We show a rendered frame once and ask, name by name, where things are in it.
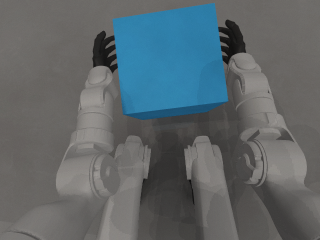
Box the robot right forearm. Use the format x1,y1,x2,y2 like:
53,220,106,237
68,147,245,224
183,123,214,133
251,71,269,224
226,52,307,176

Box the right robot hand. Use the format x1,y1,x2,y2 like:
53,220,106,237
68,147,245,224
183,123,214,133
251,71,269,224
218,19,246,65

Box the left robot thigh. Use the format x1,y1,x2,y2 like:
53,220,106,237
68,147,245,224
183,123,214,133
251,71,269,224
95,141,151,240

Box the carton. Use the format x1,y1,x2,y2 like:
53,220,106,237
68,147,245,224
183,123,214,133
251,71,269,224
112,3,229,120

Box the robot left forearm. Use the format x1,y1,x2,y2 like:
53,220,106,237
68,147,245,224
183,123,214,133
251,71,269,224
56,66,119,187

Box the left robot hand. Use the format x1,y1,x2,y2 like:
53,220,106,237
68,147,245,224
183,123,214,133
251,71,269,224
92,30,118,73

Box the robot left upper arm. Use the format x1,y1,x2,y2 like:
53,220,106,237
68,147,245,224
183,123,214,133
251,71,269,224
0,152,121,240

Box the right robot shin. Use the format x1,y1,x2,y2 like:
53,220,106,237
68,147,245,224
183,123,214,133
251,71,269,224
191,136,224,188

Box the robot right upper arm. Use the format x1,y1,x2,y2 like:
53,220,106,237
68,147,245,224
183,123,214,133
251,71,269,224
236,139,320,240

